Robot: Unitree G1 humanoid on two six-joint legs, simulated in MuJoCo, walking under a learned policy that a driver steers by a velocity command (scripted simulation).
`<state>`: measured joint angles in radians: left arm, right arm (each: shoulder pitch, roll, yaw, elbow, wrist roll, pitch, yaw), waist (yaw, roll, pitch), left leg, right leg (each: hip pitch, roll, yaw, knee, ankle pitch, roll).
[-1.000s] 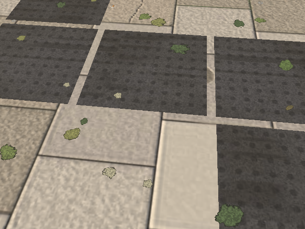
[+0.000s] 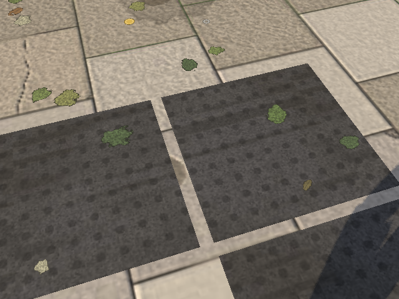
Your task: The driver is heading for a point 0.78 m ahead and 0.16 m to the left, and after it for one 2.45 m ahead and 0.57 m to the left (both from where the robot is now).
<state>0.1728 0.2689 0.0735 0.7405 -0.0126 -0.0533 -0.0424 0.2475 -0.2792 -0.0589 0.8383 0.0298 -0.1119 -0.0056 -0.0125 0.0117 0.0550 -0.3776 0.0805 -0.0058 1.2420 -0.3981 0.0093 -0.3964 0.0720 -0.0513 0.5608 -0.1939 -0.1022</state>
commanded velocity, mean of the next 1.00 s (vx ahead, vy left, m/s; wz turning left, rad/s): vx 0.50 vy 0.00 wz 0.30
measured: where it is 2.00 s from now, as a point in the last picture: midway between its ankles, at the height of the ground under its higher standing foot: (166, 227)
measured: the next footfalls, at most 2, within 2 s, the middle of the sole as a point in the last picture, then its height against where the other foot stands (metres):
left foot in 0.46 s outside the picture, level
right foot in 0.94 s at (197, 217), level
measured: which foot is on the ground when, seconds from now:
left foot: up 0.00-0.44, down 0.46-0.96, up 0.98-1.00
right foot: down 0.00-0.44, up 0.46-0.92, down 0.94-1.00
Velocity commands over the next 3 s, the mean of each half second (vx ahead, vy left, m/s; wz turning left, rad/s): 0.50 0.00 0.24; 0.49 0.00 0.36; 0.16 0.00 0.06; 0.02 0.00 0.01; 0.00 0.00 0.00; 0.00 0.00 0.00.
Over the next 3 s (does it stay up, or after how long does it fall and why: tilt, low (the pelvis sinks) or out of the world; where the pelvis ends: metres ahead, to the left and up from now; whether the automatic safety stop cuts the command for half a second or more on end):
stays up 0.70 0.15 0.01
